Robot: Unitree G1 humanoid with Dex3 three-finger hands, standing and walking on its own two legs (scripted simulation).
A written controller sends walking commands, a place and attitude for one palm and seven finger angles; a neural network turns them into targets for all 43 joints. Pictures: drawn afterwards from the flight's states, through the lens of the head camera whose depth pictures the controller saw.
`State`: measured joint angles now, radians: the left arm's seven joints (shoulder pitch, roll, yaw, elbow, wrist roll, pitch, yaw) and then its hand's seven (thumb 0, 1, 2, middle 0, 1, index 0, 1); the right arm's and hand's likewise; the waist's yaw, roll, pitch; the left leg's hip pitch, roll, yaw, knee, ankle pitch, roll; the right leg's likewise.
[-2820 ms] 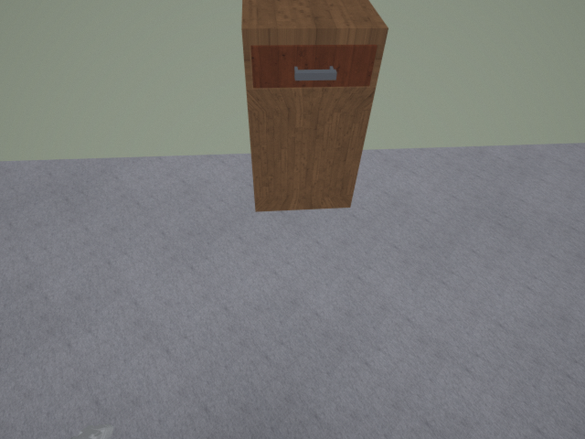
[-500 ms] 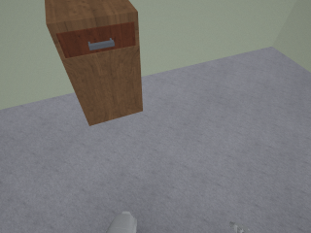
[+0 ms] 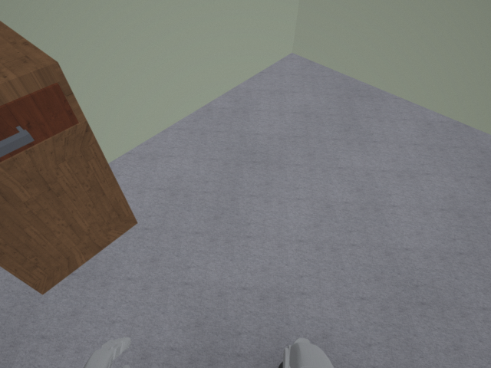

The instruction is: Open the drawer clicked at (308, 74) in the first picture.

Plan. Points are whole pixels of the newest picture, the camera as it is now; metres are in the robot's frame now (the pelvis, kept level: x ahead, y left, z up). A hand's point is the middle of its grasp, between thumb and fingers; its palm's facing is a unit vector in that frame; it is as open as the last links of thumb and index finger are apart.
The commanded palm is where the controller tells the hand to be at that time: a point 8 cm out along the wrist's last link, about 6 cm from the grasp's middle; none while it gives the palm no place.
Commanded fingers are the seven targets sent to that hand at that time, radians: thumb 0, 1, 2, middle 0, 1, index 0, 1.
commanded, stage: walk to a spot facing it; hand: left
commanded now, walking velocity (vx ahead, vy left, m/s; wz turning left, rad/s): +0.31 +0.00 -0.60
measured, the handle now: out of the picture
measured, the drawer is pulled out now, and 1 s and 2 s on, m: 0.00 0.00 0.00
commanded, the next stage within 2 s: turn to face it in 0.40 s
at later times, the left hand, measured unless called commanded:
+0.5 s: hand (164, 313) +0.25 +0.17 -0.18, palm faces -0.14 -0.97 -0.21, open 7.3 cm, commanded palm none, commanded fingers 0.00 0.90 0.90 -0.20 -0.30 -0.20 -0.30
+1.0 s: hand (188, 258) +0.37 +0.14 -0.16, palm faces -0.10 -0.97 -0.20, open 7.4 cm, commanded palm none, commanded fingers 0.00 0.90 0.90 -0.20 -0.30 -0.20 -0.30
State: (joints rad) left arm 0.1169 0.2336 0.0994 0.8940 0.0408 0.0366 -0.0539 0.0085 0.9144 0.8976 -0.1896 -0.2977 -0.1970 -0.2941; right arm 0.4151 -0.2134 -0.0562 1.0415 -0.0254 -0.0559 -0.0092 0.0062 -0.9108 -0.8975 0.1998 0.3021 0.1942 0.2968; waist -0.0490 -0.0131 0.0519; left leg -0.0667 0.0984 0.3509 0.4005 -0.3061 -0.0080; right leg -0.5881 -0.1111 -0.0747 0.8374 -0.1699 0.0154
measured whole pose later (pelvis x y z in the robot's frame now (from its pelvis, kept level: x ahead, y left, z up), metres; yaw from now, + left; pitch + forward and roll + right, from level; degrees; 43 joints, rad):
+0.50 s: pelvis +0.18 -0.02 -0.01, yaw -13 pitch -1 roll -2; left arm 0.29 0.22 0.08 0.98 0.03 -0.02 -0.01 0.00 0.92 0.90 -0.20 -0.30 -0.21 -0.30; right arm 0.13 -0.19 -0.04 0.89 -0.02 -0.02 0.01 0.01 -0.91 -0.90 0.20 0.30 0.19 0.30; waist 0.03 0.00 0.03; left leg -0.45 0.10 0.07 0.69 -0.27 -0.07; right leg -0.19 0.05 0.01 0.50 -0.28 -0.03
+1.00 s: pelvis +0.24 -0.02 +0.00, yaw -6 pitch +1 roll +0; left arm 0.14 0.15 0.06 0.96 0.01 0.03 0.02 0.01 0.91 0.90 -0.20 -0.30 -0.20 -0.30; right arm 0.35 -0.17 -0.05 1.04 -0.02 0.04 -0.01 0.01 -0.91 -0.90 0.20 0.30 0.20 0.30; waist -0.07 0.01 0.03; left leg -0.32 -0.04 -0.01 0.47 -0.17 0.04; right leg -0.31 -0.01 -0.03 0.66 -0.37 0.05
